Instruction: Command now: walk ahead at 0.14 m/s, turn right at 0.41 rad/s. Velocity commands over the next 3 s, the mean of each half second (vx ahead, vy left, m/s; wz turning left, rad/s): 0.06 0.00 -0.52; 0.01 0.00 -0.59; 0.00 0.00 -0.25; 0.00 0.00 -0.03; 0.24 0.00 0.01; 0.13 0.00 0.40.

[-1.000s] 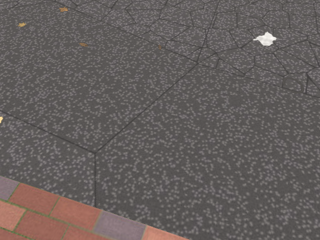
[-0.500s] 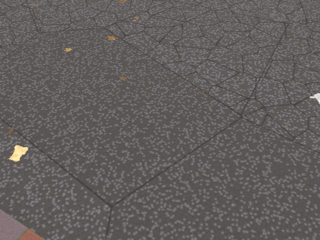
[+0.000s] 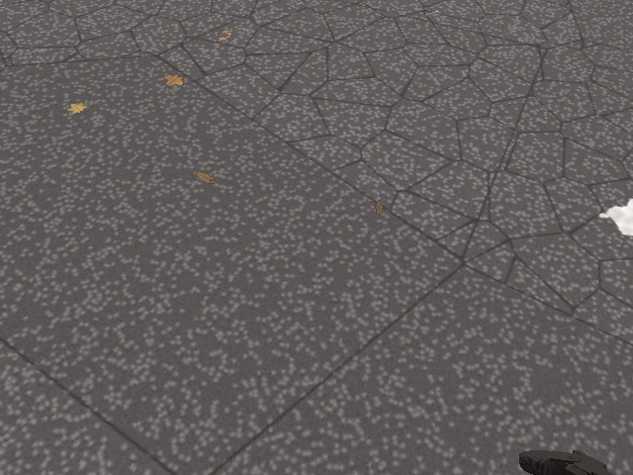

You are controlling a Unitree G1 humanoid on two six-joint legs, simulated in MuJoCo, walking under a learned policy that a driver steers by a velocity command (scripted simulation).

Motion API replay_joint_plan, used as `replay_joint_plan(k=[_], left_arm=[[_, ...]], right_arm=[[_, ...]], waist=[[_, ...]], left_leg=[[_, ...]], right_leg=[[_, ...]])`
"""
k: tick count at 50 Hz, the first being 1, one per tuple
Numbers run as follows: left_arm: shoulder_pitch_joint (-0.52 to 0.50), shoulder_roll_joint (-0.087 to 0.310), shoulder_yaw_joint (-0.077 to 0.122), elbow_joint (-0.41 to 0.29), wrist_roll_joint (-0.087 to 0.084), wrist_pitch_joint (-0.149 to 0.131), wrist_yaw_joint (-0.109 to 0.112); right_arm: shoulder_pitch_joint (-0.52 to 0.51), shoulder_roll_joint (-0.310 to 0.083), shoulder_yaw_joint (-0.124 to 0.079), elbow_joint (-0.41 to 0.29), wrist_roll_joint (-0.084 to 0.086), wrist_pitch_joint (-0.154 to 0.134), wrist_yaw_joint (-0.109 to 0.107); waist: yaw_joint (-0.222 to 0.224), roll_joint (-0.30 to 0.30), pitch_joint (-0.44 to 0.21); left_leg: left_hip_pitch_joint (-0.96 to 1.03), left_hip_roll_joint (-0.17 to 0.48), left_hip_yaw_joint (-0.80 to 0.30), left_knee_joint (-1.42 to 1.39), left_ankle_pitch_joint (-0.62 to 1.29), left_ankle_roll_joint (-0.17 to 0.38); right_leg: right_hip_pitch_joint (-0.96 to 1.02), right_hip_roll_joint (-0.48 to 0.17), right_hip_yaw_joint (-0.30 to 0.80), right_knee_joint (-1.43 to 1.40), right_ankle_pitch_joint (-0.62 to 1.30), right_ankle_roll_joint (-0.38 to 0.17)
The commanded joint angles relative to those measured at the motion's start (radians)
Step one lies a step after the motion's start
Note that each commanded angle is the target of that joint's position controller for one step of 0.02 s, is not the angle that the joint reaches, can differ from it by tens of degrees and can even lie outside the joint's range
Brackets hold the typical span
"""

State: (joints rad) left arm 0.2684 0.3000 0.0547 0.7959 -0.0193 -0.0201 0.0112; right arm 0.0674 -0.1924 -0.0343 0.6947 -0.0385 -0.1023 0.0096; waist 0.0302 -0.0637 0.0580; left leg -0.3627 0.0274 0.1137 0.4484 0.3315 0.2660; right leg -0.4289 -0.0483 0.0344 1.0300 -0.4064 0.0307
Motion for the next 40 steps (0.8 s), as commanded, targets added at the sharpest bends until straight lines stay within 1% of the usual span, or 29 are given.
replay_joint_plan(k=[1,3,5,7,8,9,10,11,12,13,14,15,16,17,18,19,20,23,27,29,30,31,32,33,34,35,36,38,40], left_arm=[[0.115,0.017,0.011,-0.043,0.007,-0.014,-0.006],[0.064,0.004,0.005,-0.060,0.001,-0.042,-0.028],[0.029,0.001,0.002,-0.082,-0.001,-0.062,-0.060],[0.071,0.016,0.009,-0.080,-0.005,-0.065,-0.089],[0.122,0.020,0.015,-0.062,0.001,-0.066,-0.097],[0.165,0.039,0.027,-0.043,0.015,-0.068,-0.094],[0.209,0.064,0.039,-0.028,0.032,-0.073,-0.080],[0.210,0.179,0.064,-0.048,0.062,-0.089,-0.060],[0.161,0.175,0.045,-0.091,0.075,-0.088,-0.049],[0.137,0.151,0.041,-0.115,0.066,-0.072,-0.046],[0.092,0.153,0.045,-0.139,0.044,-0.047,-0.044],[0.001,0.208,0.065,-0.169,0.036,-0.022,-0.031],[-0.055,0.153,0.050,-0.195,0.030,-0.002,-0.017],[-0.085,0.132,0.037,-0.205,0.039,0.011,-0.004],[-0.092,0.125,0.033,-0.211,0.041,0.020,0.006],[-0.096,0.127,0.035,-0.214,0.038,0.025,0.019],[-0.079,0.120,0.035,-0.207,0.034,0.031,0.031],[-0.055,0.124,0.046,-0.210,0.029,0.044,0.056],[-0.062,0.140,0.056,-0.228,0.027,0.068,0.046],[-0.085,0.136,0.057,-0.239,0.014,0.077,0.043],[-0.075,0.121,0.055,-0.237,0.006,0.078,0.044],[-0.053,0.070,0.046,-0.238,0.006,0.079,0.044],[-0.054,0.007,0.034,-0.284,0.007,0.064,0.037],[-0.131,0.096,0.061,-0.306,0.021,0.035,0.031],[-0.121,0.139,0.080,-0.283,0.015,0.036,0.028],[-0.073,0.132,0.082,-0.244,0.015,0.051,0.033],[-0.040,0.124,0.082,-0.221,0.019,0.066,0.037],[-0.014,0.103,0.077,-0.220,0.017,0.080,0.033],[-0.068,0.080,0.063,-0.255,0.007,0.084,0.032]], right_arm=[[-0.042,-0.138,-0.050,-0.045,0.003,-0.021,-0.024],[-0.018,-0.131,-0.050,-0.022,0.015,-0.010,-0.039],[0.011,-0.143,-0.055,-0.005,0.021,0.006,-0.057],[-0.007,-0.134,-0.054,-0.002,0.032,0.013,-0.067],[-0.030,-0.112,-0.051,0.001,0.045,0.014,-0.070],[-0.026,-0.071,-0.044,0.011,0.057,0.015,-0.070],[0.000,-0.027,-0.037,0.028,0.059,0.018,-0.066],[0.033,-0.030,-0.041,0.003,0.039,0.027,-0.057],[0.112,-0.057,-0.042,0.006,0.023,0.039,-0.053],[0.144,-0.102,-0.052,0.014,0.031,0.055,-0.052],[0.153,-0.148,-0.063,0.009,0.035,0.073,-0.056],[0.123,-0.179,-0.066,-0.019,0.049,0.090,-0.062],[0.085,-0.206,-0.077,-0.009,0.046,0.115,-0.067],[0.080,-0.198,-0.078,-0.006,0.040,0.133,-0.066],[0.088,-0.178,-0.076,-0.005,0.032,0.143,-0.065],[0.084,-0.164,-0.072,-0.010,0.022,0.142,-0.067],[0.076,-0.140,-0.063,-0.013,0.021,0.141,-0.068],[0.041,-0.094,-0.039,-0.024,0.019,0.124,-0.059],[0.083,-0.122,-0.043,-0.008,0.040,0.105,-0.040],[0.158,-0.133,-0.052,0.014,0.045,0.095,-0.028],[0.208,-0.149,-0.062,0.031,0.043,0.094,-0.025],[0.281,-0.211,-0.083,0.044,0.028,0.093,-0.027],[0.286,-0.310,-0.103,0.036,0.001,0.103,-0.029],[0.257,-0.283,-0.096,0.006,-0.031,0.092,-0.024],[0.162,-0.243,-0.085,-0.023,-0.027,0.087,-0.033],[0.078,-0.201,-0.073,-0.041,-0.009,0.090,-0.040],[0.036,-0.172,-0.061,-0.057,0.009,0.093,-0.045],[0.027,-0.162,-0.050,-0.065,0.014,0.098,-0.058],[0.077,-0.160,-0.046,-0.057,0.016,0.107,-0.072]], waist=[[-0.003,0.265,-0.117],[-0.027,0.207,-0.109],[-0.041,0.196,-0.131],[-0.004,0.170,-0.128],[0.033,0.134,-0.124],[0.048,0.086,-0.117],[0.060,0.017,-0.096],[0.033,-0.295,-0.030],[-0.012,-0.289,-0.094],[-0.008,-0.226,-0.177],[-0.021,-0.156,-0.246],[-0.047,-0.168,-0.292],[-0.039,-0.082,-0.257],[-0.052,-0.087,-0.236],[-0.056,-0.062,-0.222],[-0.050,-0.070,-0.210],[-0.043,-0.069,-0.200],[-0.008,-0.086,-0.231],[0.002,-0.132,-0.198],[-0.036,-0.129,-0.167],[-0.057,-0.114,-0.153],[-0.068,0.004,-0.169],[-0.033,0.338,-0.155],[-0.078,0.328,-0.131],[-0.035,0.255,-0.098],[0.000,0.219,-0.085],[0.006,0.210,-0.078],[0.011,0.199,-0.071],[-0.022,0.206,-0.063]], left_leg=[[0.142,0.216,-0.131,-0.248,-0.024,0.018],[0.153,0.177,-0.051,-0.221,-0.089,0.003],[0.186,0.191,-0.039,-0.178,-0.175,-0.006],[0.127,0.210,-0.018,-0.087,-0.353,-0.026],[0.049,0.199,0.020,0.004,-0.462,-0.057],[-0.024,0.154,0.055,0.121,-0.564,-0.097],[-0.108,0.093,0.082,0.282,-0.657,-0.143],[-0.325,-0.045,0.107,0.645,-0.994,-0.219],[-0.441,-0.059,-0.055,0.823,-1.044,-0.238],[-0.474,-0.060,-0.108,0.944,-0.977,-0.241],[-0.478,-0.042,-0.141,0.987,-0.904,-0.240],[-0.494,-0.006,-0.194,0.965,-0.811,-0.241],[-0.441,0.014,-0.213,0.969,-0.756,-0.256],[-0.371,-0.004,-0.207,0.976,-0.718,-0.272],[-0.336,-0.013,-0.206,0.927,-0.679,-0.289],[-0.336,-0.025,-0.200,0.883,-0.643,-0.301],[-0.329,-0.031,-0.191,0.777,-0.611,-0.311],[-0.265,-0.046,-0.195,0.537,-0.600,-0.334],[-0.100,-0.086,-0.172,0.299,-0.676,-0.319],[0.031,-0.090,-0.154,0.110,-0.603,-0.291],[0.139,-0.067,-0.147,0.007,-0.564,-0.272],[0.297,0.104,-0.288,-0.063,-0.586,-0.221],[0.348,0.368,-0.599,-0.116,-0.429,-0.072],[0.250,0.429,-0.721,-0.171,-0.448,0.032],[0.205,0.363,-0.595,-0.161,-0.472,-0.011],[0.161,0.279,-0.466,-0.150,-0.480,-0.076],[0.128,0.231,-0.376,-0.146,-0.465,-0.105],[0.054,0.185,-0.250,-0.152,-0.423,-0.104],[0.107,0.186,-0.205,-0.152,-0.423,-0.082]], right_leg=[[-0.056,-0.039,-0.004,-0.047,0.172,0.035],[-0.025,-0.037,-0.013,-0.270,0.365,0.039],[0.014,-0.038,-0.005,-0.418,0.493,0.040],[0.094,-0.038,0.002,-0.533,0.593,0.034],[0.184,-0.018,-0.025,-0.598,0.685,0.025],[0.258,0.016,-0.055,-0.611,0.702,0.005],[0.322,0.019,-0.053,-0.611,0.760,-0.029],[0.372,-0.148,0.137,-0.607,1.261,-0.122],[0.446,-0.238,0.259,-0.535,1.406,-0.210],[0.467,-0.246,0.256,-0.526,1.361,-0.241],[0.457,-0.232,0.270,-0.535,1.191,-0.241],[0.395,-0.298,0.431,-0.611,0.751,-0.287],[0.272,-0.272,0.422,-0.660,0.548,-0.284],[0.166,-0.243,0.398,-0.677,0.483,-0.277],[0.112,-0.201,0.364,-0.689,0.384,-0.264],[0.107,-0.177,0.350,-0.683,0.355,-0.252],[0.107,-0.139,0.319,-0.678,0.316,-0.234],[0.165,-0.120,0.340,-0.654,0.262,-0.215],[0.121,-0.110,0.418,-0.684,0.154,-0.216],[0.071,-0.080,0.448,-0.676,0.084,-0.191],[0.009,-0.041,0.432,-0.650,0.024,-0.158],[-0.134,0.037,0.342,-0.461,-0.105,-0.099],[-0.379,0.228,0.108,-0.154,-0.266,-0.032],[-0.447,0.167,0.160,0.059,-0.247,0.008],[-0.428,0.143,0.164,0.183,-0.146,0.009],[-0.395,0.135,0.135,0.242,-0.062,0.018],[-0.369,0.136,0.111,0.316,0.004,0.032],[-0.294,0.134,0.052,0.428,0.095,0.059],[-0.325,0.110,0.030,0.367,0.145,0.077]])
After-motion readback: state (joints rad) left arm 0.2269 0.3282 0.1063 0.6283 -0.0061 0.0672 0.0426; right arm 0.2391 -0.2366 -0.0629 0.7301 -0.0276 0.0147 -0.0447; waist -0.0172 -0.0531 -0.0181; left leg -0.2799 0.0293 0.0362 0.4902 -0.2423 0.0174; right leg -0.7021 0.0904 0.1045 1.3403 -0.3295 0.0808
